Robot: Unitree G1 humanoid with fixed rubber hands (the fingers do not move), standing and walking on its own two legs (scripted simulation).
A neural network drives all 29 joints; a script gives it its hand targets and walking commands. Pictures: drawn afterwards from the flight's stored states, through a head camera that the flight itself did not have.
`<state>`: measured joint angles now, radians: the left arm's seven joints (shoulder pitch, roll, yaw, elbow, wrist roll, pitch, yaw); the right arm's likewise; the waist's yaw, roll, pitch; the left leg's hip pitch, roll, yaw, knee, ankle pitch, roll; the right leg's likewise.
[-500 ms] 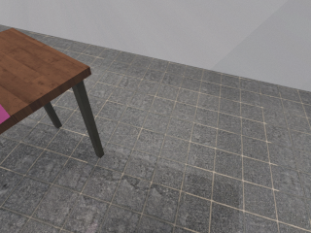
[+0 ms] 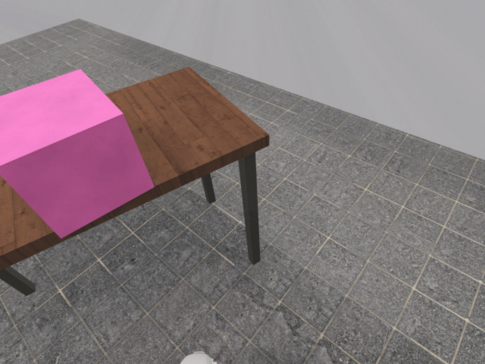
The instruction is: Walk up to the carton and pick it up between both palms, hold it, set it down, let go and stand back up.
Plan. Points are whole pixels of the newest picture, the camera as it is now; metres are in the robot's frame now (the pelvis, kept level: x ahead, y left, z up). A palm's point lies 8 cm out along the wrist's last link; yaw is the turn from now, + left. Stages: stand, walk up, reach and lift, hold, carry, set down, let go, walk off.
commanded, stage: walk up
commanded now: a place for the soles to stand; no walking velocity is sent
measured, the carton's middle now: (71, 148) +0.55 +0.43 +0.07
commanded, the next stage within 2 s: none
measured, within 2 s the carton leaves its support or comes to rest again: neither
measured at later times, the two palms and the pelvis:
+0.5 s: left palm (67, 363) +0.16 +0.35 -0.11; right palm (349, 347) +0.21 -0.16 -0.13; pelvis +0.11 +0.09 -0.01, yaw +17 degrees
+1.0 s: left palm out of the picture +0.02 +0.42 -0.14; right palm (266, 278) +0.33 -0.01 -0.11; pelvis +0.11 +0.15 -0.01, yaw +33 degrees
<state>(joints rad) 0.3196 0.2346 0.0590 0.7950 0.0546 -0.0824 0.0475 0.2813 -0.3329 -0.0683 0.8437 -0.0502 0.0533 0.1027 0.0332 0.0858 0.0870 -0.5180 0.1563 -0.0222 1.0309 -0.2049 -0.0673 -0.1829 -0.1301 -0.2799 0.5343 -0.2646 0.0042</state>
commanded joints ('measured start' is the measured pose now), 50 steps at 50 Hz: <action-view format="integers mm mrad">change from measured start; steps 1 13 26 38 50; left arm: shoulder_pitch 31 -3 33 -104 -22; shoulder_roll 169 123 173 185 144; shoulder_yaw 31 -5 -1 -26 -34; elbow -18 -106 -112 -41 -10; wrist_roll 6 -14 -29 -20 -34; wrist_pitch -11 80 38 52 130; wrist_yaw -13 -56 4 -27 -34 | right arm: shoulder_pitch -23 102 22 -41 -67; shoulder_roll -16 -172 -52 15 -41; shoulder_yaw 7 -31 39 30 29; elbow -49 -43 -110 -117 -115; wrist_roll -9 49 46 26 52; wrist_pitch -26 -22 -29 -27 -78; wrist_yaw -4 -95 -80 -90 -133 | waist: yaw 16 -124 -9 -8 -38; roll -265 125 -139 -325 138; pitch -1 -67 -158 -42 -86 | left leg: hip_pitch -29 485 -29 70 207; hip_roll -28 120 -159 -152 71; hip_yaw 99 -426 -138 46 -274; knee -127 -731 -261 -191 -637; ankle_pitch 22 -198 25 -186 337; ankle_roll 22 298 106 38 230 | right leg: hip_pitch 20 -538 172 -34 -166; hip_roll -175 -10 -132 -175 24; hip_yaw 111 206 412 152 288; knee -201 662 -25 -86 410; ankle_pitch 9 -414 297 448 -263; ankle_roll -106 -8 -107 -155 14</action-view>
